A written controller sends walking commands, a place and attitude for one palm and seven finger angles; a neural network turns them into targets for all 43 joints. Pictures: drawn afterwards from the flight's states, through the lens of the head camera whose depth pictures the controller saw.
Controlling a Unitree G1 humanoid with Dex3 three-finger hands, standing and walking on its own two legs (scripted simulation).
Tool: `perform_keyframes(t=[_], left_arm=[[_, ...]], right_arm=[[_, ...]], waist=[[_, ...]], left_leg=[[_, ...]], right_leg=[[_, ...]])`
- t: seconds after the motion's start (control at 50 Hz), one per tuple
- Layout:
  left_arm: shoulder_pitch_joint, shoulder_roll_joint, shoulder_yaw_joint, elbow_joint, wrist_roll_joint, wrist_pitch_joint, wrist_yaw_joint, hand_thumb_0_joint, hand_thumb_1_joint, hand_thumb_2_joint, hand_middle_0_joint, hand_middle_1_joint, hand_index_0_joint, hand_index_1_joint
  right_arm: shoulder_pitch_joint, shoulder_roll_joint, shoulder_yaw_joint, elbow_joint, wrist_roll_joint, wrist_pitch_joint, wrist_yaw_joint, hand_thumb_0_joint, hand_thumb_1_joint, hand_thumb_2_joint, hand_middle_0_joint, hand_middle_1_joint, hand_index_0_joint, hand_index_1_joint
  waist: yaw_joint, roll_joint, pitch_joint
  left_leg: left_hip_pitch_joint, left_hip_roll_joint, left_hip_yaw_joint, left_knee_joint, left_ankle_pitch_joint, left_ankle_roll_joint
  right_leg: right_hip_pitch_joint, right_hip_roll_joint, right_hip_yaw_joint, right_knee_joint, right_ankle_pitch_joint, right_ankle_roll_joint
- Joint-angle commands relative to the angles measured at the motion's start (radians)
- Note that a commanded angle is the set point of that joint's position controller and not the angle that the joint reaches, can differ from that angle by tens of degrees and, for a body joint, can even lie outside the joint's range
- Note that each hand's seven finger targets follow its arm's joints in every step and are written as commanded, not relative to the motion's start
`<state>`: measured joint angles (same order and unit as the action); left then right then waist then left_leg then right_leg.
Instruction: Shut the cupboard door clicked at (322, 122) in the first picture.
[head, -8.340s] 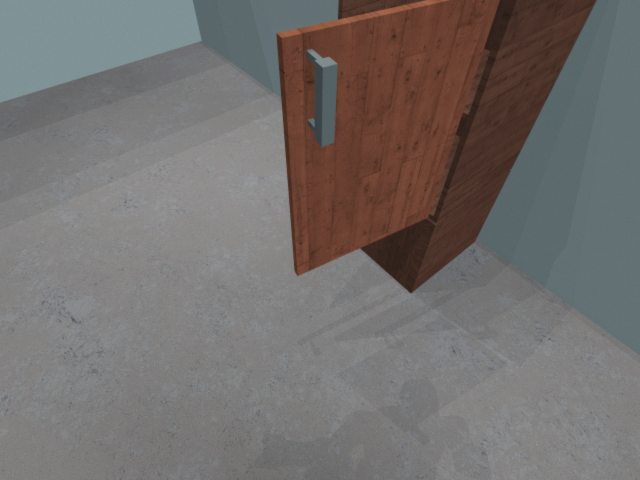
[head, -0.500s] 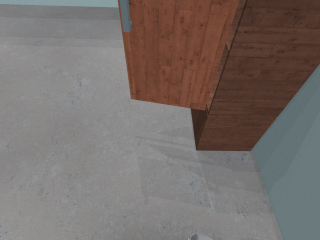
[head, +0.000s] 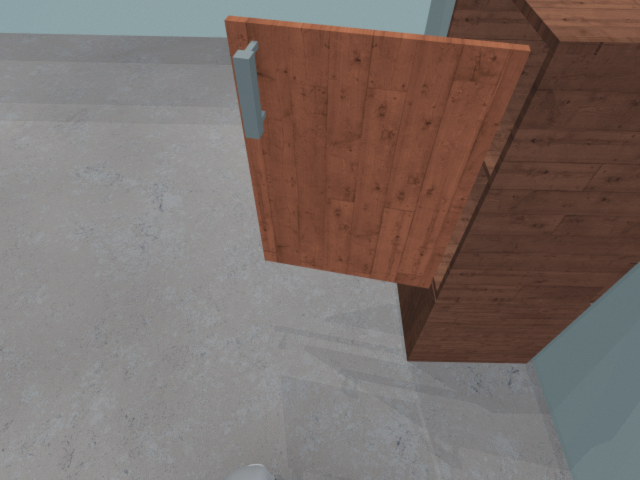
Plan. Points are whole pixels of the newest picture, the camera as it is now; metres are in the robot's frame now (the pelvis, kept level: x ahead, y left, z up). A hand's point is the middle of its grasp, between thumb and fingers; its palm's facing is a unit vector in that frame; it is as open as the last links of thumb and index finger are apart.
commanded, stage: take the last steps up to it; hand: left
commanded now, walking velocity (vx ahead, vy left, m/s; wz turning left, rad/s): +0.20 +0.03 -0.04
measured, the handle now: (253, 90) +0.63 +0.17 +0.15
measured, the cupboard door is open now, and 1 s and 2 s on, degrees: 79 79 79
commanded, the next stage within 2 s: come to a stop and stand still in 0.10 s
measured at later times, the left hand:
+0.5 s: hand (200, 412) +0.23 +0.21 -0.18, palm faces -0.03 -0.97 -0.24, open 7.3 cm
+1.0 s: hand (174, 453) +0.17 +0.24 -0.18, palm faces -0.04 -0.97 -0.23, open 7.4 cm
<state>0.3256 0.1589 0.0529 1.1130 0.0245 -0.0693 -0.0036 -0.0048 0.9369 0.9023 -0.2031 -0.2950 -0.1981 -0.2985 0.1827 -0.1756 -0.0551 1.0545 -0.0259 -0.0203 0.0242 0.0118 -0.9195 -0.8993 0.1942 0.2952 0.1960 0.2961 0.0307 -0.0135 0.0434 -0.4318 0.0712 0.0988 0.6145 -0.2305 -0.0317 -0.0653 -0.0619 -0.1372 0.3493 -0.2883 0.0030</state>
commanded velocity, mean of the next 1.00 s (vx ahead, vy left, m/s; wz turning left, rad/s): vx -0.08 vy -0.01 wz -0.01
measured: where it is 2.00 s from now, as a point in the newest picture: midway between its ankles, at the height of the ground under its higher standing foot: outside the picture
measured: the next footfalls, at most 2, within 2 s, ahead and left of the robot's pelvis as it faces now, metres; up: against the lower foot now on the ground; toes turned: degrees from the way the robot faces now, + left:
left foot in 0.06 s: +0.17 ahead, +0.15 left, +0.00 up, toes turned +4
right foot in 0.34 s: +0.19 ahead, -0.09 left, +0.00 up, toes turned -6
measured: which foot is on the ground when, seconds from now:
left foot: up 0.00-0.04, down 0.06-1.00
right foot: down 0.00-0.06, up 0.08-0.32, down 0.34-0.64, up 0.66-0.90, down 0.92-1.00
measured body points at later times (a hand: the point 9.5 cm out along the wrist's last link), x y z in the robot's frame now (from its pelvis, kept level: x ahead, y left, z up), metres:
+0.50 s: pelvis +0.14 +0.03 -0.01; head +0.17 +0.02 +0.44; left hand +0.23 +0.26 -0.16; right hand +0.14 -0.20 -0.18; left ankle +0.12 +0.14 -0.74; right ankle +0.16 -0.09 -0.75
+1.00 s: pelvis +0.13 +0.05 -0.01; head +0.16 +0.04 +0.44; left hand +0.18 +0.29 -0.16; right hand +0.16 -0.19 -0.17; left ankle +0.13 +0.14 -0.75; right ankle +0.08 -0.08 -0.75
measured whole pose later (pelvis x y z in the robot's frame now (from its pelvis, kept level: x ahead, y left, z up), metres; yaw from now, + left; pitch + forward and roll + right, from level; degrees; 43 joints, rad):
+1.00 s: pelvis +0.13 +0.05 -0.01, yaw -2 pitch +0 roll +1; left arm 0.22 0.19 0.01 1.03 0.02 0.03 0.02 0.00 0.91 0.90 -0.20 -0.29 -0.20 -0.30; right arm 0.21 -0.17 -0.03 1.03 -0.02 0.01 -0.02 0.01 -0.91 -0.90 0.20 0.30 0.20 0.30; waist -0.01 0.00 0.05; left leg -0.24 0.00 0.12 0.50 -0.26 0.04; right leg -0.18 -0.04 0.00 0.51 -0.34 0.02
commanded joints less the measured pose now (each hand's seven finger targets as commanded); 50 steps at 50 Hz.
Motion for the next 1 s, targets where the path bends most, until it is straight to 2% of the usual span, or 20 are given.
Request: perform_keyframes(t=[0.0, 0.04, 0.06, 0.14, 0.22, 0.28, 0.32, 0.42, 0.48, 0.54, 0.58, 0.62, 0.64, 0.68, 0.8, 0.86, 0.9, 0.92, 0.94, 0.98], left_arm=[[0.029, 0.141, 0.029, -0.017, -0.008, 0.001, 0.008, 0.000, 0.900, 0.900, -0.200, -0.300, -0.200, -0.300], [0.034, 0.064, 0.005, -0.071, -0.014, 0.007, 0.001, 0.000, 0.900, 0.900, -0.200, -0.300, -0.200, -0.300], [-0.009, 0.056, 0.005, -0.105, -0.005, 0.008, 0.007, 0.000, 0.900, 0.900, -0.200, -0.300, -0.200, -0.300], [-0.038, 0.038, 0.005, -0.084, 0.001, 0.034, -0.007, 0.000, 0.900, 0.900, -0.200, -0.300, -0.200, -0.300], [-0.007, -0.006, -0.014, -0.062, -0.003, 0.049, 0.002, 0.000, 0.900, 0.900, -0.200, -0.300, -0.200, -0.300], [0.057, 0.044, -0.010, -0.038, -0.006, 0.052, 0.016, 0.000, 0.900, 0.900, -0.200, -0.300, -0.200, -0.300], [-0.010, 0.147, -0.004, -0.060, -0.003, 0.053, 0.022, 0.000, 0.900, 0.900, -0.200, -0.300, -0.200, -0.300], [-0.048, 0.185, 0.013, -0.087, -0.011, 0.062, 0.039, 0.000, 0.900, 0.900, -0.200, -0.300, -0.200, -0.300], [-0.072, 0.198, 0.025, -0.100, -0.009, 0.073, 0.048, 0.000, 0.900, 0.900, -0.200, -0.300, -0.200, -0.300], [-0.127, 0.197, 0.033, -0.122, -0.005, 0.080, 0.052, 0.000, 0.900, 0.900, -0.200, -0.300, -0.200, -0.300], [-0.159, 0.183, 0.031, -0.136, -0.014, 0.085, 0.048, 0.000, 0.900, 0.900, -0.200, -0.300, -0.200, -0.300], [-0.136, 0.102, 0.018, -0.166, -0.022, 0.098, 0.041, 0.000, 0.900, 0.900, -0.200, -0.300, -0.200, -0.300], [-0.152, 0.104, 0.016, -0.165, -0.015, 0.115, 0.047, 0.000, 0.900, 0.900, -0.200, -0.300, -0.200, -0.300], [-0.165, 0.094, 0.020, -0.160, -0.012, 0.118, 0.041, 0.000, 0.900, 0.900, -0.200, -0.300, -0.200, -0.300], [-0.154, 0.074, 0.000, -0.147, -0.016, 0.099, 0.033, 0.000, 0.900, 0.900, -0.200, -0.300, -0.200, -0.300], [-0.066, 0.092, -0.001, -0.109, -0.014, 0.083, 0.037, 0.000, 0.900, 0.900, -0.200, -0.300, -0.200, -0.300], [-0.097, 0.142, -0.005, -0.104, -0.012, 0.072, 0.040, 0.000, 0.900, 0.900, -0.200, -0.300, -0.200, -0.300], [-0.114, 0.150, -0.013, -0.103, -0.013, 0.073, 0.037, 0.000, 0.900, 0.900, -0.200, -0.300, -0.200, -0.300], [-0.106, 0.305, -0.020, -0.186, 0.008, 0.054, 0.048, 0.000, 0.900, 0.900, -0.200, -0.300, -0.200, -0.300], [-0.044, 0.219, 0.001, -0.204, 0.001, 0.048, 0.050, 0.000, 0.900, 0.900, -0.200, -0.300, -0.200, -0.300]], right_arm=[[0.128, -0.075, -0.007, -0.015, -0.003, -0.038, -0.005, 0.000, -0.900, -0.900, 0.200, 0.300, 0.200, 0.300], [0.337, -0.245, -0.044, 0.021, -0.014, -0.037, -0.036, 0.000, -0.900, -0.900, 0.200, 0.300, 0.200, 0.300], [0.330, -0.254, -0.042, 0.013, -0.012, -0.026, -0.041, 0.000, -0.900, -0.900, 0.200, 0.300, 0.200, 0.300], [0.138, -0.114, -0.001, -0.034, -0.008, -0.040, -0.052, 0.000, -0.900, -0.900, 0.200, 0.300, 0.200, 0.300], [0.108, -0.102, 0.008, -0.027, -0.009, -0.036, -0.057, 0.000, -0.900, -0.900, 0.200, 0.300, 0.200, 0.300], [0.047, -0.093, 0.017, -0.022, 0.007, -0.018, -0.062, 0.000, -0.900, -0.900, 0.200, 0.300, 0.200, 0.300], [0.091, -0.061, 0.018, -0.013, 0.018, 0.001, -0.053, 0.000, -0.900, -0.900, 0.200, 0.300, 0.200, 0.300], [0.168, -0.091, -0.004, 0.006, 0.020, 0.034, -0.060, 0.000, -0.900, -0.900, 0.200, 0.300, 0.200, 0.300], [0.139, -0.052, -0.005, -0.015, 0.021, 0.052, -0.055, 0.000, -0.900, -0.900, 0.200, 0.300, 0.200, 0.300], [0.127, -0.046, -0.009, -0.029, 0.021, 0.063, -0.058, 0.000, -0.900, -0.900, 0.200, 0.300, 0.200, 0.300], [0.171, -0.054, -0.008, -0.014, 0.016, 0.055, -0.055, 0.000, -0.900, -0.900, 0.200, 0.300, 0.200, 0.300], [0.138, -0.161, -0.020, -0.052, -0.002, 0.041, -0.056, 0.000, -0.900, -0.900, 0.200, 0.300, 0.200, 0.300], [0.109, -0.151, -0.018, -0.057, -0.006, 0.038, -0.062, 0.000, -0.900, -0.900, 0.200, 0.300, 0.200, 0.300], [0.098, -0.141, -0.008, -0.065, -0.011, 0.029, -0.077, 0.000, -0.900, -0.900, 0.200, 0.300, 0.200, 0.300], [0.135, -0.148, -0.010, -0.035, 0.000, 0.016, -0.074, 0.000, -0.900, -0.900, 0.200, 0.300, 0.200, 0.300], [0.106, -0.128, -0.008, -0.026, 0.014, 0.014, -0.067, 0.000, -0.900, -0.900, 0.200, 0.300, 0.200, 0.300], [0.096, -0.081, 0.001, -0.031, 0.023, 0.021, -0.056, 0.000, -0.900, -0.900, 0.200, 0.300, 0.200, 0.300], [0.100, -0.069, 0.007, -0.024, 0.018, 0.025, -0.048, 0.000, -0.900, -0.900, 0.200, 0.300, 0.200, 0.300], [0.054, -0.217, -0.005, -0.121, 0.001, 0.003, -0.045, 0.000, -0.900, -0.900, 0.200, 0.300, 0.200, 0.300], [0.054, -0.231, -0.043, -0.148, 0.000, -0.028, -0.058, 0.000, -0.900, -0.900, 0.200, 0.300, 0.200, 0.300]], waist=[[-0.082, -0.025, -0.028], [-0.145, 0.306, -0.161], [-0.145, 0.223, -0.118], [-0.048, 0.158, 0.016], [-0.024, 0.081, -0.049], [0.021, 0.043, -0.074], [-0.023, -0.012, -0.041], [-0.036, -0.132, -0.164], [-0.020, -0.176, -0.114], [-0.029, -0.165, -0.105], [-0.055, -0.107, -0.122], [-0.033, 0.243, -0.109], [-0.040, 0.276, -0.054], [-0.033, 0.179, -0.018], [-0.056, 0.173, -0.120], [-0.023, 0.099, -0.110], [-0.054, -0.029, -0.038], [-0.065, 0.006, -0.011], [-0.061, 0.070, 0.065], [-0.029, -0.012, -0.183]], left_leg=[[0.320, -0.037, 0.040, -0.188, 0.055, 0.031], [0.601, 0.323, -0.423, -0.296, 0.127, 0.211], [0.491, 0.376, -0.465, -0.340, 0.006, 0.261], [0.205, 0.271, -0.272, -0.411, 0.022, 0.203], [0.159, 0.211, -0.120, -0.346, 0.268, 0.187], [0.131, 0.128, -0.062, -0.217, 0.240, 0.096], [0.131, 0.019, -0.030, -0.174, 0.007, 0.025], [0.217, -0.002, -0.004, -0.028, 0.206, 0.006], [0.092, -0.048, -0.009, 0.081, -0.202, -0.010], [0.094, -0.048, -0.032, 0.046, -0.239, -0.012], [0.221, -0.020, -0.035, -0.169, 0.049, -0.005], [0.236, 0.251, -0.296, -0.286, 0.507, 0.152], [0.194, 0.281, -0.318, -0.322, 0.482, 0.222], [0.204, 0.262, -0.288, -0.274, 0.578, 0.244], [0.401, 0.198, -0.195, -0.229, 0.690, 0.198], [0.323, 0.137, -0.164, -0.181, 0.468, 0.123], [0.240, 0.035, -0.096, -0.203, 0.079, 0.037], [0.276, 0.011, -0.092, -0.233, 0.019, 0.029], [0.245, -0.007, -0.161, -0.240, 0.204, 0.051], [0.314, 0.090, -0.186, -0.115, 0.442, 0.096]], right_leg=[[-0.149, -0.155, 0.072, 0.126, 0.294, -0.077], [-0.477, 0.034, -0.026, 0.647, -0.290, -0.007], [-0.524, 0.018, 0.057, 0.804, -0.335, -0.028], [-0.483, -0.079, 0.118, 0.757, -0.135, -0.015], [-0.250, -0.027, 0.064, 0.408, -0.074, 0.007], [-0.076, -0.015, 0.092, 0.128, 0.190, 0.011], [-0.134, -0.138, 0.240, 0.064, 0.382, -0.059], [-0.053, -0.190, 0.219, 0.172, 0.857, -0.111], [-0.008, -0.266, 0.262, 0.126, 0.973, -0.183], [-0.004, -0.258, 0.251, 0.120, 0.916, -0.195], [-0.083, -0.201, 0.207, 0.184, 0.701, -0.122], [-0.234, 0.001, 0.063, 0.361, -0.009, 0.015], [-0.274, 0.042, 0.107, 0.540, -0.280, 0.016], [-0.343, 0.035, 0.180, 0.666, -0.269, 0.004], [-0.245, 0.036, 0.110, 0.343, -0.163, 0.011], [-0.085, 0.016, 0.128, 0.032, 0.118, -0.002], [-0.131, -0.124, 0.261, -0.008, 0.216, -0.058], [-0.215, -0.130, 0.260, -0.007, 0.121, -0.062], [-0.197, -0.016, 0.208, 0.111, 0.155, -0.031], [-0.162, -0.014, 0.174, 0.169, 0.158, -0.042]])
